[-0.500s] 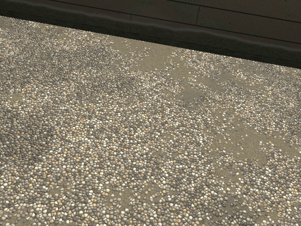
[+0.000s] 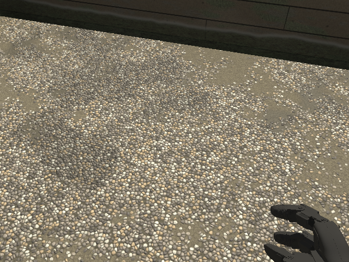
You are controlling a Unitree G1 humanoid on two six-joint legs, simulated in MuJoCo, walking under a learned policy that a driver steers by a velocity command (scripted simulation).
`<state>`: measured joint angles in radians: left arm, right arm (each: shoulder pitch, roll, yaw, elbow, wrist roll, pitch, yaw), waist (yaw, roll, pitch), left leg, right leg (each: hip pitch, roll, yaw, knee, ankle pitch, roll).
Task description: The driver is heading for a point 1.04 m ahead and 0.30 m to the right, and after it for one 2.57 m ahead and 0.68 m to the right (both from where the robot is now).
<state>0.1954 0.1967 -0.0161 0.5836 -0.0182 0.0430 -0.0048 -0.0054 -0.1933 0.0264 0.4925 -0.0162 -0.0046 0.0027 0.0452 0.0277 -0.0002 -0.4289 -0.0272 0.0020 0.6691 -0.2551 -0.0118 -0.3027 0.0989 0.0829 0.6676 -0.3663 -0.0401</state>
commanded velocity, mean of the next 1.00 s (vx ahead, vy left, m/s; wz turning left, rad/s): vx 0.55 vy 0.00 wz -0.48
